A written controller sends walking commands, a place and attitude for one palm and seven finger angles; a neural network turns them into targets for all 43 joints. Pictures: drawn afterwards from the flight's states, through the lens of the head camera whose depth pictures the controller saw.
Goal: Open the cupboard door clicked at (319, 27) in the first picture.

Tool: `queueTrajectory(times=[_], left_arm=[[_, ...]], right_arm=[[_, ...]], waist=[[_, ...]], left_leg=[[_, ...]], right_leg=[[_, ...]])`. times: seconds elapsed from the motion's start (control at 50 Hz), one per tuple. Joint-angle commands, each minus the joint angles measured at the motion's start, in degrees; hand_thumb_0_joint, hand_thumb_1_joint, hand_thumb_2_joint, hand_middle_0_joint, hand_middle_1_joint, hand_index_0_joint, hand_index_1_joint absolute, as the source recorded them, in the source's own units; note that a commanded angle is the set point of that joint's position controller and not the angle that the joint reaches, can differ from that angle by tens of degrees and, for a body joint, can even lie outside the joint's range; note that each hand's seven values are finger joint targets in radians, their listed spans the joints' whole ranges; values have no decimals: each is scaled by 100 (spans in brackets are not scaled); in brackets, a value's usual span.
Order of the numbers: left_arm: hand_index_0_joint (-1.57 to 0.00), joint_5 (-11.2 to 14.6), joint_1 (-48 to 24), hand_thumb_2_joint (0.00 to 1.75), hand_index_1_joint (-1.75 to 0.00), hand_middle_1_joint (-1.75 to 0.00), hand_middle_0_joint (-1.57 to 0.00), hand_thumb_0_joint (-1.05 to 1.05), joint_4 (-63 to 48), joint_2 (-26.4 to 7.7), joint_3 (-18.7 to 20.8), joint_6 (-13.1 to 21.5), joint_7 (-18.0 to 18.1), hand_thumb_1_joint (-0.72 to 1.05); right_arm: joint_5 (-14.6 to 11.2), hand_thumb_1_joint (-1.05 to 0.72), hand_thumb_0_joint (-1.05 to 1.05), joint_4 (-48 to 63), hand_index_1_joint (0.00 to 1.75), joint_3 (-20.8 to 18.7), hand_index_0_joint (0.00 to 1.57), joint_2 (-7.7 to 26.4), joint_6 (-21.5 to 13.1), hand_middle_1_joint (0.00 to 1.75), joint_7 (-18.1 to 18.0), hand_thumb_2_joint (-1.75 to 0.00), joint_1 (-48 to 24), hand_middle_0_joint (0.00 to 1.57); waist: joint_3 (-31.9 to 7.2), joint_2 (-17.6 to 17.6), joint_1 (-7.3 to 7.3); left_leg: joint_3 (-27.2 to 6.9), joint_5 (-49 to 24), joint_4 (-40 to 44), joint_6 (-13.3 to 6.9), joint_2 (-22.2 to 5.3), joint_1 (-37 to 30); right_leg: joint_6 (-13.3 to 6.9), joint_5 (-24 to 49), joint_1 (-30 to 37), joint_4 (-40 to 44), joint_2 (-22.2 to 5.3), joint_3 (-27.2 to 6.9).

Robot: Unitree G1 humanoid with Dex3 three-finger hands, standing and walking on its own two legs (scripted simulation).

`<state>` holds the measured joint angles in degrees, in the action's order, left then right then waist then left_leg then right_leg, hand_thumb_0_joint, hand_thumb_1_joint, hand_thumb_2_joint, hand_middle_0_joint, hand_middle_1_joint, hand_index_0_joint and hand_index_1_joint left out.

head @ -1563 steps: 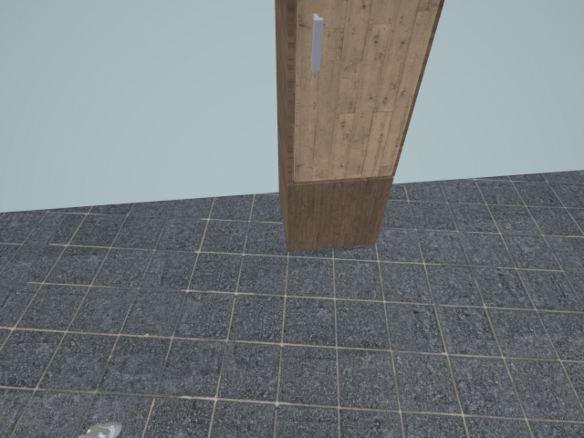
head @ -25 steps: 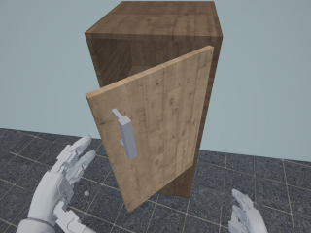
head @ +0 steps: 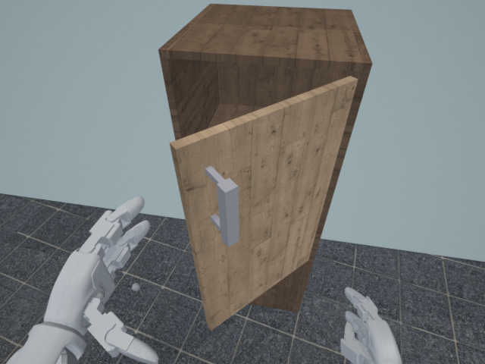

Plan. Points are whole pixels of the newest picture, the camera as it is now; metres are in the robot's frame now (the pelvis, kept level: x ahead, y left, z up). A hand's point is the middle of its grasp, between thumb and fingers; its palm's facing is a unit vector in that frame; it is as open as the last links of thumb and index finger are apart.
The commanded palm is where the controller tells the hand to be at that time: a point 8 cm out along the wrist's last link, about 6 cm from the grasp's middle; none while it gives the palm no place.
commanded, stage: draw the hand back to the body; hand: left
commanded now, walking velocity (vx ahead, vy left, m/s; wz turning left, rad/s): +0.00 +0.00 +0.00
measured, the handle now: (221, 206) +0.31 +0.08 +0.15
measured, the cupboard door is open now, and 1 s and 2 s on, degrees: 46 46 46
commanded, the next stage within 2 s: step back with the hand held close in 1.20 s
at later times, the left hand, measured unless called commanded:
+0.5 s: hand (101, 262) +0.19 +0.21 +0.16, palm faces +0.32 -0.87 -0.38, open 13.0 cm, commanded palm +0.15 +0.26 +0.17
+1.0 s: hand (86, 240) +0.21 +0.24 +0.17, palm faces +0.42 -0.82 -0.40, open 7.7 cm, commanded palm +0.16 +0.28 +0.18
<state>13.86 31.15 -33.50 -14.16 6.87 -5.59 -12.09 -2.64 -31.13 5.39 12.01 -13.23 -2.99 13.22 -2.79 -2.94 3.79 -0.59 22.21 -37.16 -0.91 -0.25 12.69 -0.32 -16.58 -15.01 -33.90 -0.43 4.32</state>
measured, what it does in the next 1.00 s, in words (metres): stands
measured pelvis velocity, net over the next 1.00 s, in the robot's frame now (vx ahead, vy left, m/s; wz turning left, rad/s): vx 0.01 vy -0.02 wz -0.05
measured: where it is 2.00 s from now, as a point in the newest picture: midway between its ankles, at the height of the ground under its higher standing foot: outside the picture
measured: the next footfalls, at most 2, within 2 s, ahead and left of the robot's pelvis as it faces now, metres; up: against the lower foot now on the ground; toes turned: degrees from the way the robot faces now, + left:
none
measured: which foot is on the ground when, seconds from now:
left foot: down 0.00-1.00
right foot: down 0.00-1.00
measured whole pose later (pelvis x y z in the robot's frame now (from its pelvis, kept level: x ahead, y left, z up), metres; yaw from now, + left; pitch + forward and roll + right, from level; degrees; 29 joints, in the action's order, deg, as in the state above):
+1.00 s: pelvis +0.01 -0.02 +0.02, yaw -3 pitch -4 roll -1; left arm 2.7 27.3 -22.6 -18.6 18.2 5.5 6.7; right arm -0.1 -37.1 0.5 13.0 -6.6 -4.1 10.6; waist 1.3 -3.8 4.3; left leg 1.9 17.1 -23.7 0.3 -2.0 2.1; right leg -1.5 -11.5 -6.1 -22.0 1.8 2.0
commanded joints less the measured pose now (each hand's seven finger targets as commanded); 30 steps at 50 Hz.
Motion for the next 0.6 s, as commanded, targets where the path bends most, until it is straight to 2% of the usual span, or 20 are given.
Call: queueTrajectory(times=[0.0, 0.02, 0.04, 0.06, 0.1, 0.12, 0.14, 0.16, 0.22, 0.24, 0.26, 0.28, 0.32, 0.34, 0.36, 0.42, 0.48, 0.54, 0.56, 0.58], left_arm=[[-15, 130, -543, 30, -30, -30, -15, 0, -1207, -630, 550, 258, -49, -50], [-15, 138, -615, 32, -30, -30, -15, 0, -1141, -719, 639, 256, -43, -47], [-15, 180, -631, 33, -30, -30, -15, 0, -1187, -692, 656, 262, -60, -43], [-15, 191, -635, 34, -30, -30, -15, 0, -1209, -680, 654, 254, -93, -40], [-16, 263, -703, 37, -30, -30, -16, 0, -1195, -760, 789, 251, -123, -32], [-16, -728, -714, 39, -30, -30, -16, 0, -1726, -1543, 1014, 741, 799, -29], [-16, -800, -141, 40, -30, -30, -16, 0, -1338, -932, 740, 827, 1149, -26], [-16, -847, 155, 42, -30, -30, -16, 0, -1159, -664, 537, 847, 1285, -22], [-16, -1069, -55, 47, -30, -30, -16, 0, -1233, -860, 604, 1075, 1601, -12], [-16, -1102, -70, 48, -30, -30, -16, 0, -1273, -881, 637, 1135, 1673, -8], [-17, -1143, -31, 50, -30, -30, -17, 0, -1178, -916, 695, 1179, 1744, -5], [-17, -1178, -84, 51, -30, -30, -17, 0, -1180, -968, 749, 1225, 1793, -1], [-17, -1238, -236, 54, -30, -30, -17, 0, -1090, -1062, 811, 1293, 1886, 6], [-17, -1241, -276, 55, -30, -30, -17, 0, -1089, -1047, 822, 1320, 1918, 9], [-17, -1255, -240, 57, -30, -30, -17, 0, -1060, -1092, 918, 1352, 1950, 13], [-18, -1278, -252, 62, -30, -30, -18, 0, -911, -1204, 1074, 1403, 2011, 23], [-18, -1255, -188, 66, -30, -30, -18, 0, -782, -1217, 1220, 1429, 2023, 34], [-18, -1223, -220, 70, -30, -30, -18, 0, -468, -1239, 1357, 1422, 2022, 44], [-19, -1223, -325, 72, -30, -30, -19, 0, -458, -1264, 1387, 1428, 2018, 48], [-19, -1215, -408, 74, -30, -30, -19, 0, -418, -1285, 1437, 1444, 2020, 51]], right_arm=[[-26, -90, 0, 1048, 30, -304, 20, 651, -347, 30, -54, -90, -874, 20], [-32, -90, 0, 1003, 30, -314, 20, 671, -348, 30, -64, -90, -891, 20], [-36, -90, 0, 1013, 30, -315, 20, 672, -346, 30, -65, -90, -896, 20], [-42, -90, 0, 1024, 30, -313, 20, 675, -357, 30, -66, -90, -892, 20], [-50, -90, 0, 1014, 30, -318, 20, 678, -386, 30, -77, -90, -878, 20], [143, -90, 0, 1067, 30, -389, 20, 620, -399, 30, -153, -90, -796, 20], [233, -90, 0, 982, 30, -381, 20, 560, -387, 30, -170, -90, -760, 20], [240, -90, 0, 942, 30, -380, 20, 562, -337, 30, -138, -90, -689, 20], [257, -90, 0, 832, 30, -442, 20, 627, -185, 30, -117, -90, -690, 20], [267, -90, 0, 838, 30, -458, 20, 630, -164, 30, -118, -90, -696, 20], [274, -90, 0, 813, 30, -463, 20, 597, -139, 30, -126, -90, -692, 20], [278, -90, 0, 802, 30, -479, 20, 622, -114, 30, -133, -90, -705, 20], [282, -90, 0, 742, 30, -498, 20, 632, -83, 30, -171, -90, -750, 20], [286, -90, 0, 738, 30, -505, 20, 617, -71, 30, -180, -90, -748, 20], [288, -90, 0, 706, 30, -521, 20, 614, -63, 30, -183, -90, -749, 20], [289, -90, 0, 621, 30, -549, 20, 619, -32, 30, -203, -90, -825, 20], [290, -90, 0, 548, 30, -579, 20, 616, 52, 30, -187, -90, -819, 20], [284, -90, 0, 485, 30, -610, 20, 615, 140, 30, -198, -90, -873, 20], [277, -90, 0, 469, 30, -614, 20, 633, 176, 30, -186, -90, -879, 20], [277, -90, 0, 456, 30, -615, 20, 623, 193, 30, -185, -90, -880, 20]], waist=[[-81, -75, 1], [-78, -110, -3], [-80, -73, -4], [-123, -176, -3], [-200, -69, -3], [32, -14, 92], [247, 117, 43], [298, 170, 10], [211, -154, -14], [128, -235, -18], [140, -103, -13], [96, -145, -9], [161, -254, -20], [173, -176, -38], [91, -240, -13], [28, -2, 12], [-24, -23, 27], [99, 214, 29], [157, 67, 17], [181, 87, 21]], left_leg=[[-231, -1201, 907, 97, -43, 305], [-227, -1191, 908, 100, -44, 297], [-239, -1188, 944, 110, -45, 261], [-211, -1241, 924, 105, -35, 222], [-219, -1269, 941, 115, -30, 183], [-138, -1040, 1113, 88, -114, 488], [-149, -953, 1167, 112, -107, 561], [-134, -1048, 1168, 122, -120, 568], [-73, -1247, 1219, 104, -172, 323], [-57, -1226, 1261, 96, -165, 237], [-38, -1246, 1286, 79, -169, 193], [-43, -1256, 1314, 71, -171, 122], [-22, -1188, 1369, 60, -170, 18], [-32, -1195, 1411, 55, -171, -34], [-18, -1269, 1424, 56, -174, -91], [-16, -1515, 1466, 43, -179, -205], [29, -1847, 1490, 50, -184, -343], [61, -1928, 1528, 28, -203, -364], [77, -1898, 1547, 35, -199, -372], [71, -1895, 1571, 33, -194, -372]], right_leg=[[-110, 749, 241, 510, 112, 91], [-130, 732, 276, 543, 104, 68], [-120, 725, 273, 561, 116, 80], [-115, 789, 282, 555, 114, 80], [-106, 827, 317, 577, 129, 95], [-138, 705, 609, 732, 105, -160], [-178, 597, 566, 805, 92, -195], [-188, 661, 549, 796, 73, -195], [-196, 842, 723, 883, 34, -284], [-187, 829, 764, 913, 20, -327], [-179, 822, 785, 959, 17, -318], [-185, 793, 819, 998, 22, -355], [-191, 688, 818, 1102, 5, -376], [-183, 695, 816, 1124, 5, -385], [-188, 737, 878, 1131, 3, -395], [-190, 944, 1018, 1169, 4, -404], [-182, 1249, 1112, 1190, 9, -446], [-161, 1347, 1121, 1258, 12, -480], [-166, 1302, 1100, 1297, 17, -500], [-164, 1294, 1112, 1310, 13, -483]])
